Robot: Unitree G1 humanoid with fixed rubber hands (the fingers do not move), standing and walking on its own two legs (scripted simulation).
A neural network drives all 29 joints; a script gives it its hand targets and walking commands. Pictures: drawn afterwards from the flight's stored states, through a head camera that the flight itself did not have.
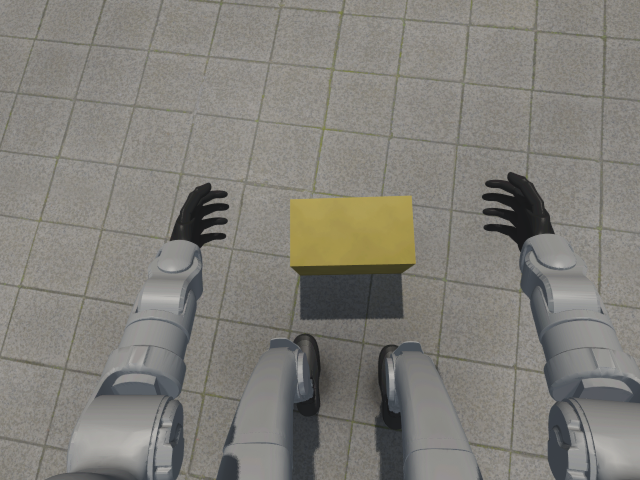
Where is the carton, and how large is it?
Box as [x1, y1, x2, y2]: [290, 196, 415, 275]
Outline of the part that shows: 411,196 290,199 290,266 300,275 402,272 415,263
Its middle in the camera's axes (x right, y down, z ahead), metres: +0.08 +0.00 +0.98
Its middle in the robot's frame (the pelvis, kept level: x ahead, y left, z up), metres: +0.47 -0.01 -0.58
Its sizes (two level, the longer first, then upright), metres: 0.280 0.157 0.215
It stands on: the floor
